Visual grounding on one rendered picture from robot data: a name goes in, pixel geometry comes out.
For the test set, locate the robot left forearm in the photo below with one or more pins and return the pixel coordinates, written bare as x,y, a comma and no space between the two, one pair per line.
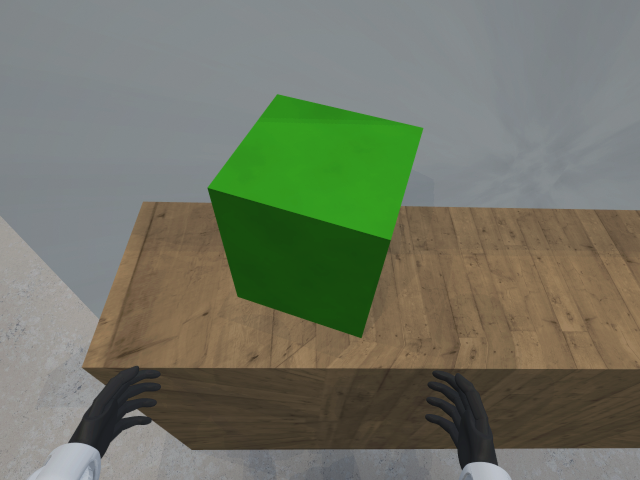
71,461

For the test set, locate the robot right hand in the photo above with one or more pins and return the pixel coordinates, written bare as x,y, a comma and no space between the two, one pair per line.
470,431

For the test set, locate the robot left hand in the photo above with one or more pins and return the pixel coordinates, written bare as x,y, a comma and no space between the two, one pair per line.
102,422

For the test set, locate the carton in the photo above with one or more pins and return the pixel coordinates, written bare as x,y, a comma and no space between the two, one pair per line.
306,207

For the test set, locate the pedestal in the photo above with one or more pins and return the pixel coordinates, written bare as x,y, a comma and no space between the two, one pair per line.
538,308

